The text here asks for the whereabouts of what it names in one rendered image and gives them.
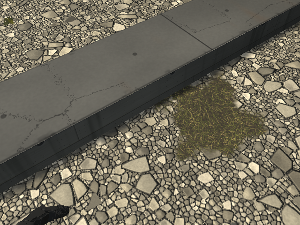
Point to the robot left hand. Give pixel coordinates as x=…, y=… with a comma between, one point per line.
x=43, y=215

